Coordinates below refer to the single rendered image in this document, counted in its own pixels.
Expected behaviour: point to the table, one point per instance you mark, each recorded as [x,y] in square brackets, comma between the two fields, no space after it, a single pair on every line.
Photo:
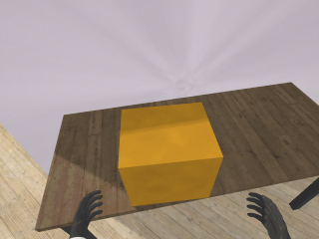
[267,135]

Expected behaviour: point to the right robot hand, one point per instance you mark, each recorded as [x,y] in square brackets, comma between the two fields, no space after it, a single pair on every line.
[270,216]

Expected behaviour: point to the carton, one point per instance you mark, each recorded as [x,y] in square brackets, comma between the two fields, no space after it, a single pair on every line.
[167,154]

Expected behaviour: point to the left robot hand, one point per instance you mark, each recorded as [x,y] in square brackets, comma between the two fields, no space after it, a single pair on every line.
[83,215]

